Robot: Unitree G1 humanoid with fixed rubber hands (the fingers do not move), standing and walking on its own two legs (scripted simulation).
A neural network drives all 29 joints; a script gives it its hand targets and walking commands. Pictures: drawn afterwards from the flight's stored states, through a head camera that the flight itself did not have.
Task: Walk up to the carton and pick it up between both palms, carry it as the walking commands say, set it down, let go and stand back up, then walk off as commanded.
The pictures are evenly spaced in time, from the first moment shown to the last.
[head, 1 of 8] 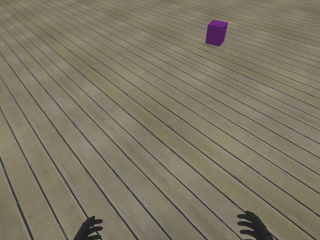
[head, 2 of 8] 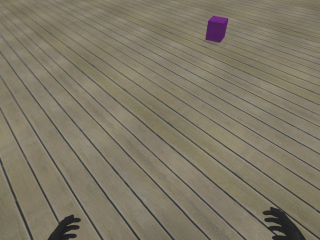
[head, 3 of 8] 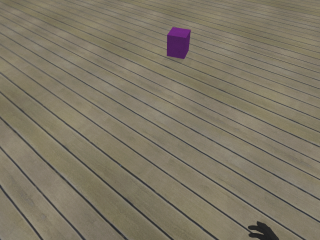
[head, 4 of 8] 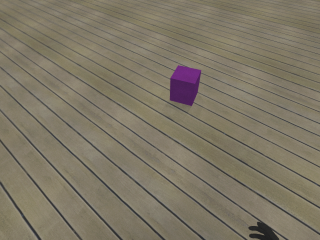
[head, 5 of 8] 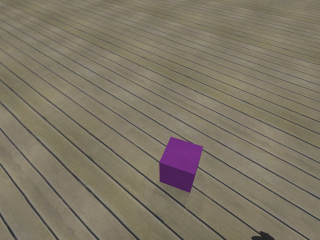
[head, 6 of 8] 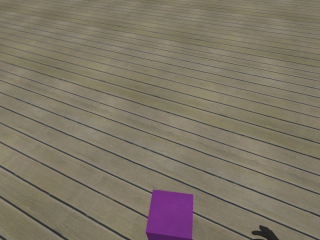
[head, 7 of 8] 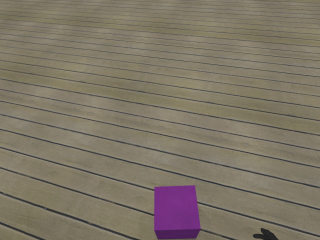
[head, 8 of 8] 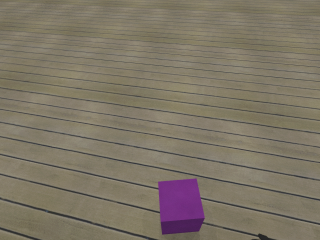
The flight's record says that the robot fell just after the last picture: no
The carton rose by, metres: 0.00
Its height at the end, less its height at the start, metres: +0.00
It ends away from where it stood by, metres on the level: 0.00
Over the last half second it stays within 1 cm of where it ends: yes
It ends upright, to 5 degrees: yes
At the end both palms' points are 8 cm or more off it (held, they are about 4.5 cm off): yes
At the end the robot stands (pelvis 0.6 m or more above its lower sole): yes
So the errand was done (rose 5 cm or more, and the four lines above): no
